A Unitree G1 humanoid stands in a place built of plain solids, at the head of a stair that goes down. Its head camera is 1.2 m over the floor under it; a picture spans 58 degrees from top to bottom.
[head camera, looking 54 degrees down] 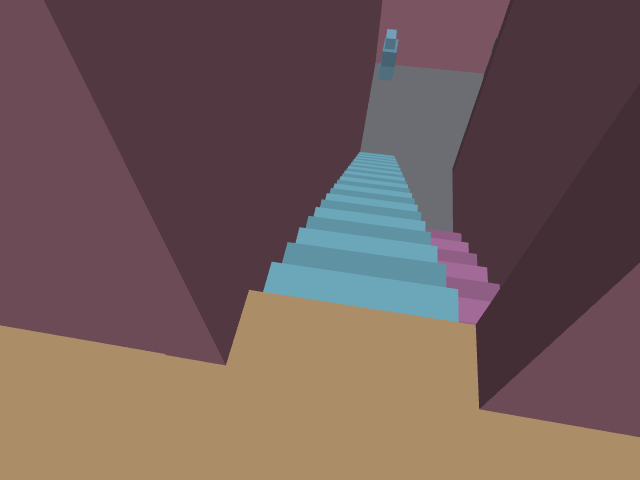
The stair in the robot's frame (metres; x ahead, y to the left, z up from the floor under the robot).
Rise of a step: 0.19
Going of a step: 0.23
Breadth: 0.70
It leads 10 degrees to the right of straight ahead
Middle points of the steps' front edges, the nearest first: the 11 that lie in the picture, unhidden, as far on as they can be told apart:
0.62 -0.12 0.00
0.84 -0.16 -0.19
1.07 -0.20 -0.37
1.30 -0.24 -0.56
1.52 -0.28 -0.74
1.75 -0.32 -0.93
1.98 -0.36 -1.11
2.20 -0.40 -1.30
2.43 -0.44 -1.48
2.66 -0.48 -1.67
2.88 -0.51 -1.85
